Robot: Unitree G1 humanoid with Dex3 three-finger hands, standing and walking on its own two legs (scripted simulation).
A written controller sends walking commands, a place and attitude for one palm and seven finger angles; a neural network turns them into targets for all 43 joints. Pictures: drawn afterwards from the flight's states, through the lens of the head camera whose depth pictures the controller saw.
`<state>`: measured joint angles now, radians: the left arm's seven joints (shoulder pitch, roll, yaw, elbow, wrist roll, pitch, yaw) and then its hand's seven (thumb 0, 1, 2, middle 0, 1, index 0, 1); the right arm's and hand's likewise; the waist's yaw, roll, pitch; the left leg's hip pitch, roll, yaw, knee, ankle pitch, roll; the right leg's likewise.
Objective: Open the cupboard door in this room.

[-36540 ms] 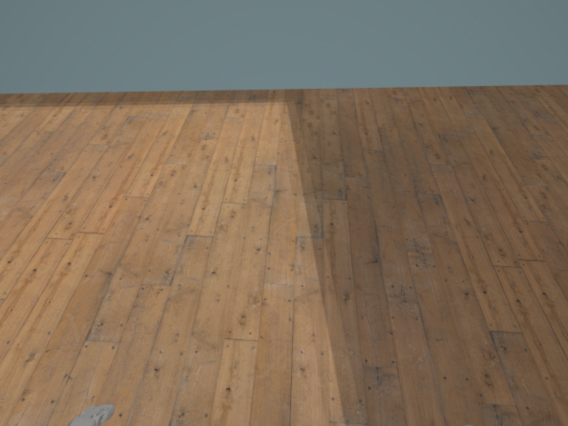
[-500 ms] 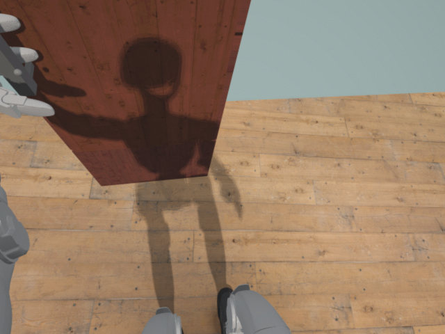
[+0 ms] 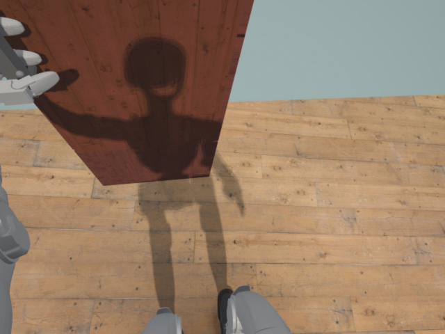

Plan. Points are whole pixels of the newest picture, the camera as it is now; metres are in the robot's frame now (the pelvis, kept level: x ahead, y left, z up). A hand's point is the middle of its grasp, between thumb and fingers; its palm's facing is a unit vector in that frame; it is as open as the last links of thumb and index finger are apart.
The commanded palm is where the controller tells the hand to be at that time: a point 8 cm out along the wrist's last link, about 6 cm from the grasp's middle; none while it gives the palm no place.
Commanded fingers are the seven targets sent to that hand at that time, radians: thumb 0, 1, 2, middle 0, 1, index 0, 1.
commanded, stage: close the thumb around the handle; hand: left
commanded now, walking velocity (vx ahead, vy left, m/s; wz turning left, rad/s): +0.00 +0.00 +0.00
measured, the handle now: (6, 47) +0.57 +0.29 +0.08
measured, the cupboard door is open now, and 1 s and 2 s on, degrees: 1 16 47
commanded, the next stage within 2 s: pull the door open along its arc in 0.32 s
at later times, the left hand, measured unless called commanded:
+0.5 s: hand (18, 75) +0.51 +0.27 +0.08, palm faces +0.02 -1.00 -0.02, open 5.9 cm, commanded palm +0.49 +0.31 +0.08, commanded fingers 0.00 0.90 0.90 -0.40 -1.35 -0.40 -1.35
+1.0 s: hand (31, 133) +0.42 +0.24 +0.08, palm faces +0.06 -1.00 +0.02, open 6.2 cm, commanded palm +0.35 +0.28 +0.08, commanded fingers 0.00 0.90 0.90 -0.40 -1.35 -0.40 -1.35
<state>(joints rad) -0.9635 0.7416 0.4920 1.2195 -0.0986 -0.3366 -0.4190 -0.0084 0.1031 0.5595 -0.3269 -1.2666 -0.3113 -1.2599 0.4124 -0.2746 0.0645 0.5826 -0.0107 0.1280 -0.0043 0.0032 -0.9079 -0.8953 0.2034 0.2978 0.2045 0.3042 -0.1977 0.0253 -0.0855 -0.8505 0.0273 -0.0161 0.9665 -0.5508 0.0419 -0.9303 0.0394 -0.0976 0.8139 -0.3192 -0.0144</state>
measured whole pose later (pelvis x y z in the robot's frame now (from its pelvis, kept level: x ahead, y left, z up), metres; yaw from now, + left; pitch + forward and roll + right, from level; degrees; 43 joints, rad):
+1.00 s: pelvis +0.00 +0.01 +0.01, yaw -2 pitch +21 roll -3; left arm -0.39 0.40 0.43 0.62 -0.27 -0.30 -0.30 0.00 0.67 0.72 -0.34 -1.34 -0.34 -1.31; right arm 0.36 -0.27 0.01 0.48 0.03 0.08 0.05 0.01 -0.91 -0.90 0.20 0.30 0.20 0.30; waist -0.10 0.04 -0.16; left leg -0.71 0.01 0.05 0.89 -0.53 0.05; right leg -0.84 0.04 -0.02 0.79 -0.31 0.00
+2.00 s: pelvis -0.04 -0.06 +0.02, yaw +3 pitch +9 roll +1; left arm -0.04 0.00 0.02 0.26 -0.03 -0.30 0.39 0.00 -0.22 0.42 -0.32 -1.23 -0.32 -1.22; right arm 0.19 -0.22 0.00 0.62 -0.05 -0.01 -0.06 0.01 -0.91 -0.90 0.20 0.30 0.20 0.30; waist 0.00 0.04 -0.10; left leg -0.53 -0.01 -0.03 0.82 -0.45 -0.03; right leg -0.67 0.01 -0.10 0.81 -0.31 -0.08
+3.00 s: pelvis -0.03 +0.00 +0.01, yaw +2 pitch +10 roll -1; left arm 0.19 0.12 -0.07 0.01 -0.09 -0.25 -0.05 -0.01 -0.50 0.30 -0.14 -0.30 -0.14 -0.30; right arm 0.24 -0.21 0.03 0.49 0.00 -0.10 -0.01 0.01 -0.91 -0.90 0.20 0.30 0.20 0.30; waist 0.02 0.03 -0.10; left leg -0.55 -0.04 0.01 0.90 -0.51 0.04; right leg -0.68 -0.02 -0.05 0.85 -0.34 -0.01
